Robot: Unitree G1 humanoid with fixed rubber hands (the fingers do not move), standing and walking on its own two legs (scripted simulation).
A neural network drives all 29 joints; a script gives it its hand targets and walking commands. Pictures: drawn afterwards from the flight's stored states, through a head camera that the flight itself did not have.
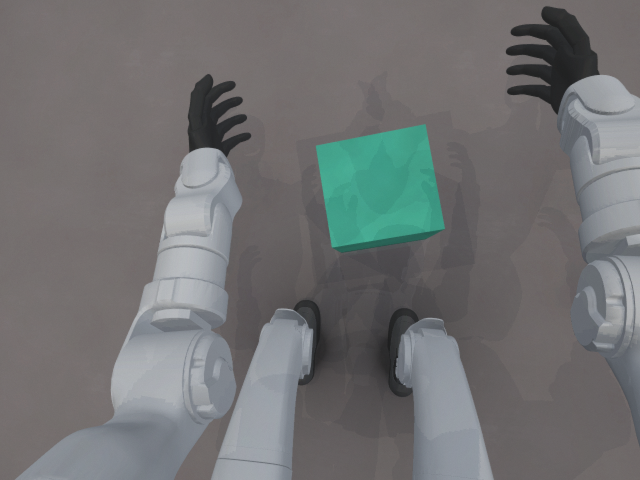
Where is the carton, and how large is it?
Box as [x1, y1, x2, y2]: [316, 124, 444, 252]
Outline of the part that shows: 425,124 316,146 332,247 343,252 423,239 444,228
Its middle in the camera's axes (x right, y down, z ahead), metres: +0.13 -0.09 +0.85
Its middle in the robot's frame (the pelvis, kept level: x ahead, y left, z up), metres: +0.49 -0.02 -0.51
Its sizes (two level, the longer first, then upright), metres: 0.210 0.200 0.250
